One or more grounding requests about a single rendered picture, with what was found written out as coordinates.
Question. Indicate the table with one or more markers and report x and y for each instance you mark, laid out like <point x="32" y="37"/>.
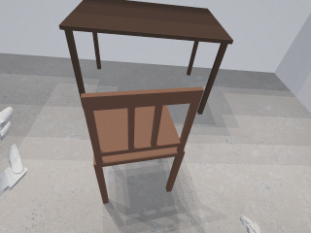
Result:
<point x="145" y="19"/>

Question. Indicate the robot left hand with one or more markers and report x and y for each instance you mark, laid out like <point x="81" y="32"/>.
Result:
<point x="13" y="174"/>

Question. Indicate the robot right hand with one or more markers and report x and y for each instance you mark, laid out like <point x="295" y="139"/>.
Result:
<point x="251" y="226"/>

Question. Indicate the chair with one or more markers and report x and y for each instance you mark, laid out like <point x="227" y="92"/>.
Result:
<point x="135" y="125"/>

